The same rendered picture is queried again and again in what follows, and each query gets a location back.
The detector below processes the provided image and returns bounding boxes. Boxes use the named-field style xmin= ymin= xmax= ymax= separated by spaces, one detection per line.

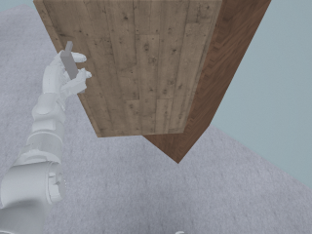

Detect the left robot forearm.
xmin=0 ymin=93 xmax=66 ymax=207

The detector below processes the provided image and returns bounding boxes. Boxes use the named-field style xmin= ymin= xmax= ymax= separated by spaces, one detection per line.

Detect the left robot upper arm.
xmin=0 ymin=161 xmax=66 ymax=234

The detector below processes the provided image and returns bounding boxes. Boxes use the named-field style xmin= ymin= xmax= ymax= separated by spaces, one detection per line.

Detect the cupboard door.
xmin=33 ymin=0 xmax=222 ymax=137

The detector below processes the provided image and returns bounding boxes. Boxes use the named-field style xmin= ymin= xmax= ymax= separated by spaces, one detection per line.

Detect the handle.
xmin=59 ymin=41 xmax=85 ymax=94

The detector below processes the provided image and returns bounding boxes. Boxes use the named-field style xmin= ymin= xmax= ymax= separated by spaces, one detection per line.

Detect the robot left hand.
xmin=42 ymin=50 xmax=92 ymax=102

